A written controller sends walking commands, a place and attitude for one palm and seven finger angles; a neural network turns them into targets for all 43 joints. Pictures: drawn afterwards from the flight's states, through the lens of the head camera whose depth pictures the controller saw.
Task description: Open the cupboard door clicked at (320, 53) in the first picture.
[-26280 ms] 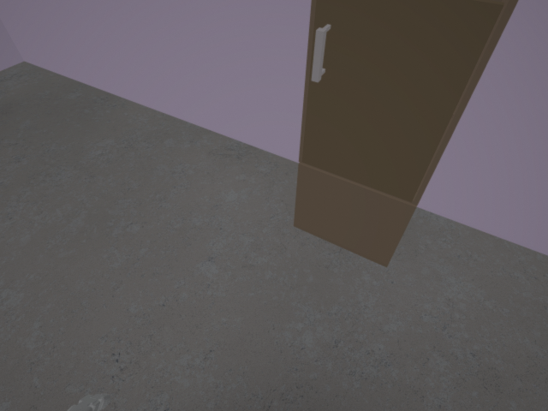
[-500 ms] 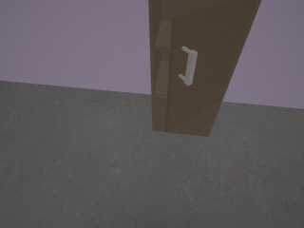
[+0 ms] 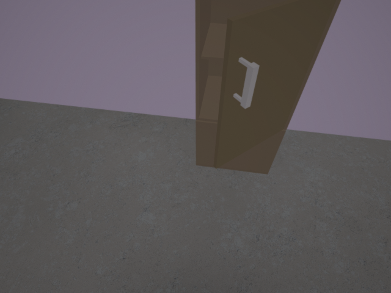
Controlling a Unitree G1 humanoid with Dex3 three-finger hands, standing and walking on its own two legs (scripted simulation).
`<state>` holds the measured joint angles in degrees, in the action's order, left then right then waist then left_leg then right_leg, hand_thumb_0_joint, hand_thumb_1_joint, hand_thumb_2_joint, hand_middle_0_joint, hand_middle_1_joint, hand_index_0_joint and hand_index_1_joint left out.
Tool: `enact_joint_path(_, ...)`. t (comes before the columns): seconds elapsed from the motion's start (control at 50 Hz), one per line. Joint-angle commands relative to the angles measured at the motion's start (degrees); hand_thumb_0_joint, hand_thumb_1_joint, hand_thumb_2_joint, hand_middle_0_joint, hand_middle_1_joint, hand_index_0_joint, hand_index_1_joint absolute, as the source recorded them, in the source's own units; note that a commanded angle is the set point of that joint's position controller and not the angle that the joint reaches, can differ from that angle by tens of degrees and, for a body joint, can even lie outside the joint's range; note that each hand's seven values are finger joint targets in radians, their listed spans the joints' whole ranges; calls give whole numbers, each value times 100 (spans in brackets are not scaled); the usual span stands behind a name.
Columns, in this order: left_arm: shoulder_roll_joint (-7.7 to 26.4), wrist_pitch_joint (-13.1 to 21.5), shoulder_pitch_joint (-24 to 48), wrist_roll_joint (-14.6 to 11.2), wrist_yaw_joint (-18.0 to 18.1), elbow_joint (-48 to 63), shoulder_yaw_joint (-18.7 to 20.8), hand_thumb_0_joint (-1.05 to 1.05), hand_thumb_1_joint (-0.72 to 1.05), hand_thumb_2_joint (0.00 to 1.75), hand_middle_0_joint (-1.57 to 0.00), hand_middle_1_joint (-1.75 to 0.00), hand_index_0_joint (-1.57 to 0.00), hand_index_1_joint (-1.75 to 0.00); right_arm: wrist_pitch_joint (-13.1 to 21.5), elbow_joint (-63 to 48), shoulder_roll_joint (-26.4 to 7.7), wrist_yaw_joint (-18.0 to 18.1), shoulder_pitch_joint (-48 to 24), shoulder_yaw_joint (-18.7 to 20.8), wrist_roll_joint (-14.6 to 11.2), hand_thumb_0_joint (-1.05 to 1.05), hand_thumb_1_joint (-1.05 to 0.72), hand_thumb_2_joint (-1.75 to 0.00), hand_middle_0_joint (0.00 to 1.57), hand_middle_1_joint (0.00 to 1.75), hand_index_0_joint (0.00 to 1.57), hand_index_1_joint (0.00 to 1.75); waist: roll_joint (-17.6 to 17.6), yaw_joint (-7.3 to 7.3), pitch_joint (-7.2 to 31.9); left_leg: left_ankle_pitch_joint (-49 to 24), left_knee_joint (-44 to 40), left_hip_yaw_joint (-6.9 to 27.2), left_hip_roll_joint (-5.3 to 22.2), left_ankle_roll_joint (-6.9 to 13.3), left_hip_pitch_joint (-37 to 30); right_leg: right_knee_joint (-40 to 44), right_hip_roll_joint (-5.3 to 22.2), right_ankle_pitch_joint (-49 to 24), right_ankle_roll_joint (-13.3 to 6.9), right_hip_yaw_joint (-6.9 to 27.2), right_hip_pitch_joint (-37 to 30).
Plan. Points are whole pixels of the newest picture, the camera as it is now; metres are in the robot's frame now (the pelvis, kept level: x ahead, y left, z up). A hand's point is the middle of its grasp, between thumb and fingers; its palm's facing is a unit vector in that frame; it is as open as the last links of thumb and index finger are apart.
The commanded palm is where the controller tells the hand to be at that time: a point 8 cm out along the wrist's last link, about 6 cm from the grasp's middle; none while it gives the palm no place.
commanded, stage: walk to a spot facing it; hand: left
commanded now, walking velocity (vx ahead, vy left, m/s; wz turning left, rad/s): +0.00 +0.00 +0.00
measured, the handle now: (244, 83) +0.63 -0.10 +0.08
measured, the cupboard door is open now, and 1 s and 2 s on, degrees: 43 43 43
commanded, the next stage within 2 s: none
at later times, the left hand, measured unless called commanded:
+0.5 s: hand out of the picture +0.05 +0.19 -0.18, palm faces -0.12 -0.95 -0.29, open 7.4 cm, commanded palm none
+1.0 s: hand out of the picture +0.15 +0.19 -0.19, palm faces -0.39 -0.89 -0.21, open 7.4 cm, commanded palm none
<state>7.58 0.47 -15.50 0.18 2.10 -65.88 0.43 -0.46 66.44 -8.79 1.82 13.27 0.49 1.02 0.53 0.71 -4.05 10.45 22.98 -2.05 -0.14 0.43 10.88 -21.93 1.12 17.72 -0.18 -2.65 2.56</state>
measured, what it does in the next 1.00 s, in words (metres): steps on the spot, turning right: left foot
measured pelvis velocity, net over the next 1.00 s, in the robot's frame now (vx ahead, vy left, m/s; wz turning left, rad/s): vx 0.01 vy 0.02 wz -0.50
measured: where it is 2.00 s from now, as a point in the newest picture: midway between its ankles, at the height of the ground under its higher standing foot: outside the picture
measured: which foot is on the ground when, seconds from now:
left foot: down 0.00-0.48, up 0.50-0.92, down 0.94-1.00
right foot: down 0.00-0.92, up 0.94-1.00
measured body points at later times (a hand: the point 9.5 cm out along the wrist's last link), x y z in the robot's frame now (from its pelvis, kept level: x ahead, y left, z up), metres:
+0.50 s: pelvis -0.02 -0.01 -0.02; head +0.02 -0.05 +0.43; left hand +0.06 +0.24 -0.16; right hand -0.01 -0.27 -0.18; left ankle +0.02 +0.11 -0.74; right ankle -0.06 -0.10 -0.75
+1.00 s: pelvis +0.01 +0.02 -0.01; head +0.08 +0.02 +0.43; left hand +0.17 +0.23 -0.17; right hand +0.02 -0.26 -0.13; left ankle +0.06 +0.13 -0.74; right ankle -0.08 -0.09 -0.71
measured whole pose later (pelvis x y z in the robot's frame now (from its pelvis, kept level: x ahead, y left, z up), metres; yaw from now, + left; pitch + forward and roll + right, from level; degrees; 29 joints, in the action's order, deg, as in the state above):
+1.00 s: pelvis +0.01 +0.02 -0.01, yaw -29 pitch +2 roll -1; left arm 14.1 -3.8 -11.4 1.2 -0.1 -53.1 5.4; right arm -0.6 49.6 -11.1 2.1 4.9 1.8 1.3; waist -2.7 -2.3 -6.7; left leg 18.1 34.0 -0.6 1.7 0.4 17.0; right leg -50.8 -4.3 28.9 1.4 7.1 22.7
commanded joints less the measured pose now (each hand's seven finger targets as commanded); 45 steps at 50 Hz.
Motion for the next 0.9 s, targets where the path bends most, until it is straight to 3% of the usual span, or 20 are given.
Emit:
enact_joint_path(0.0,694,74,-453,2,26,108,125,0,90,90,-20,-30,-20,-30,85,-169,-591,43,309,84,-13,0,-90,-90,20,30,20,30,-92,-10,43,-1032,-227,521,545,125,-329,460,520,-1076,-164,380,561)
enact_joint_path(0.12,767,-31,-363,26,17,215,228,0,90,90,-20,-30,-20,-30,7,-212,-642,86,308,174,0,0,-90,-90,20,30,20,30,-111,25,-5,-973,99,273,655,76,-314,193,539,-1518,-197,581,794)
enact_joint_path(0.24,951,-199,-78,83,-91,675,454,0,90,90,-20,-30,-20,-30,-76,-660,-918,120,136,387,20,0,-90,-90,20,30,20,30,76,47,51,-246,236,249,971,149,-121,-416,339,-1162,-245,820,1368)
enact_joint_path(0.28,919,-224,-39,89,-126,804,481,0,90,90,-20,-30,-20,-30,-65,-789,-1049,131,140,444,33,0,-90,-90,20,30,20,30,399,45,166,-26,18,492,1265,297,-242,-845,124,-860,-188,736,1641)
enact_joint_path(0.32,838,-273,8,101,-176,944,497,0,90,90,-20,-30,-20,-30,-50,-910,-1246,131,181,509,54,0,-90,-90,20,30,20,30,899,30,247,318,-443,961,1835,609,-128,-1728,-138,115,-101,434,1836)
enact_joint_path(0.34,797,-303,34,111,-203,1010,497,0,90,90,-20,-30,-20,-30,-32,-965,-1301,117,166,533,74,0,-90,-90,20,30,20,30,1045,6,319,294,-622,1039,2135,796,-103,-2303,-138,818,-55,252,1911)
enact_joint_path(0.38,747,-308,125,116,-252,1138,505,0,90,90,-20,-30,-20,-30,-9,-1099,-1326,95,28,530,107,0,-90,-90,20,30,20,30,1005,-52,366,-14,-573,833,2278,889,166,-2523,30,1210,-50,232,1742)
enact_joint_path(0.42,754,-267,-374,114,-282,1057,539,0,90,90,-20,-30,-20,-30,-30,-1282,-1320,80,-401,525,94,0,-90,-90,20,30,20,30,507,-401,473,-129,180,173,1911,537,667,-1454,19,293,-48,112,920)
enact_joint_path(0.44,983,-223,-647,141,-253,1003,581,0,90,90,-20,-30,-20,-30,-71,-1402,-1195,66,-598,506,46,0,-90,-90,20,30,20,30,-223,-545,338,288,1124,-243,1375,199,1089,-345,258,-581,-146,690,619)
enact_joint_path(0.46,1641,-161,-598,216,-161,1044,687,0,90,90,-20,-30,-20,-30,-93,-1571,-758,27,-589,457,-22,0,-90,-90,20,30,20,30,-2082,-461,192,1813,2466,-913,397,-285,2144,558,1636,-1300,-656,2796,316)
enact_joint_path(0.48,1797,-153,-693,131,-119,1083,707,0,90,90,-20,-30,-20,-30,-137,-1650,-905,0,-888,460,-5,0,-90,-90,20,30,20,30,-1520,-658,73,2475,3581,-167,223,-288,2282,640,2008,-1910,-1128,3221,603)
enact_joint_path(0.5,1656,-144,-545,134,-54,1094,720,0,90,90,-20,-30,-20,-30,-158,-1678,-860,10,-934,480,-14,0,-90,-90,20,30,20,30,-1337,-475,177,2226,4128,166,264,-271,2437,414,1746,-2367,-1192,3129,479)
enact_joint_path(0.52,1537,-136,-228,124,-30,1188,682,0,90,90,-20,-30,-20,-30,-151,-1642,-884,18,-932,475,-18,0,-90,-90,20,30,20,30,-1066,-331,145,1930,4317,369,359,-306,2582,125,1535,-2795,-1283,2816,306)
enact_joint_path(0.56,1422,-101,-90,95,-16,1310,641,0,90,90,-20,-30,-20,-30,-142,-1615,-796,-1,-859,439,-25,0,-90,-90,20,30,20,30,-744,-226,412,1520,4281,336,358,-402,2455,-127,1213,-3498,-1148,2296,23)
enact_joint_path(0.6,1428,-90,-114,94,-10,1346,644,0,90,90,-20,-30,-20,-30,-166,-1639,-787,-6,-872,426,-38,0,-90,-90,20,30,20,30,-670,-221,541,1363,4090,294,310,-445,2265,-139,1087,-3579,-1031,2165,-41)
enact_joint_path(0.74,1566,-138,-294,122,-45,1438,702,0,90,90,-20,-30,-20,-30,-120,-1907,-792,44,-1218,399,-77,0,-90,-90,20,30,20,30,-854,-360,611,1552,3189,320,124,-433,2072,-226,975,-3886,-1146,2618,-229)
enact_joint_path(0.8,1599,-157,-152,155,-35,1506,736,0,90,90,-20,-30,-20,-30,-57,-1997,-799,65,-1151,388,-110,0,-90,-90,20,30,20,30,-885,-300,699,1670,2454,379,73,-379,1652,-388,1000,-4028,-1165,2921,-65)
enact_joint_path(0.82,1640,-169,16,136,-48,1571,739,0,90,90,-20,-30,-20,-30,-37,-1954,-804,77,-939,381,-120,0,-90,-90,20,30,20,30,-815,-172,742,1489,2009,346,34,-363,1372,-463,912,-4035,-1086,2851,81)
enact_joint_path(0.86,1568,-204,351,82,-76,1673,711,0,90,90,-20,-30,-20,-30,5,-1801,-859,101,-416,375,-125,0,-90,-90,20,30,20,30,-817,87,756,516,635,301,-9,-314,197,-762,529,-3525,-671,2648,859)
enact_joint_path(0.88,1374,-218,424,42,-93,1749,668,0,90,90,-20,-30,-20,-30,64,-1714,-1117,126,-99,406,-90,0,-90,-90,20,30,20,30,-247,219,871,8,-108,725,550,-151,-798,-1157,136,-2399,-371,2310,1715)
